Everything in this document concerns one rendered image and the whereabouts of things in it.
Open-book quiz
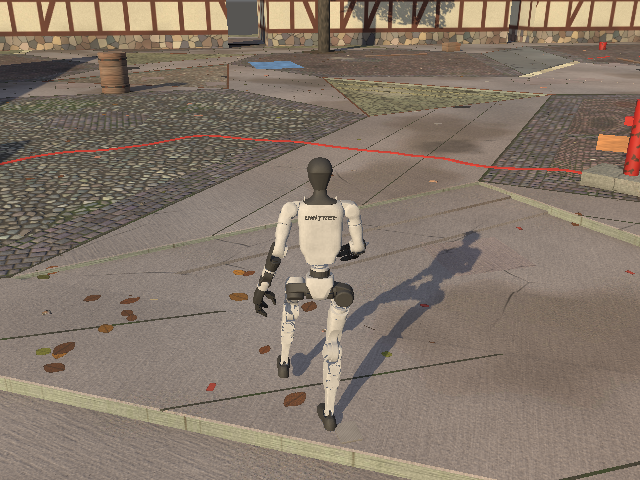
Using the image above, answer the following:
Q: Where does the robot right forearm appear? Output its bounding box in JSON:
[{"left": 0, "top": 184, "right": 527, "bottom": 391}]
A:
[{"left": 349, "top": 239, "right": 366, "bottom": 256}]

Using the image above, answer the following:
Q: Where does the robot right upper arm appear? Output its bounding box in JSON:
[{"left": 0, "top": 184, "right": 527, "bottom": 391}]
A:
[{"left": 340, "top": 200, "right": 365, "bottom": 253}]

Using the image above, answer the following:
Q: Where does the robot left hand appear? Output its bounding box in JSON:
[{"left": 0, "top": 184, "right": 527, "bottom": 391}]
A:
[{"left": 253, "top": 287, "right": 276, "bottom": 317}]

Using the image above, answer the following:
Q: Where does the robot left foot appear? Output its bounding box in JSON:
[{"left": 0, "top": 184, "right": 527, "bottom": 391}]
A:
[{"left": 277, "top": 355, "right": 290, "bottom": 378}]

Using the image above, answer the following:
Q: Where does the robot left upper arm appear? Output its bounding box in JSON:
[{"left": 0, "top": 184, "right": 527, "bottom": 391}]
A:
[{"left": 272, "top": 201, "right": 300, "bottom": 258}]

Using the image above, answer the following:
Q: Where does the robot right hand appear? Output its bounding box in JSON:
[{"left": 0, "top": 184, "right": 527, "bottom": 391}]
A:
[{"left": 337, "top": 243, "right": 359, "bottom": 261}]

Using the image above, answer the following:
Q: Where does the robot torso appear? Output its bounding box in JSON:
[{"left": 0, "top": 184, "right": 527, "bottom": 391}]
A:
[{"left": 297, "top": 196, "right": 344, "bottom": 301}]

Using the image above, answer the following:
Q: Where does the robot left forearm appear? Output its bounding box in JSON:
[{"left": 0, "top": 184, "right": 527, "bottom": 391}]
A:
[{"left": 257, "top": 242, "right": 281, "bottom": 292}]

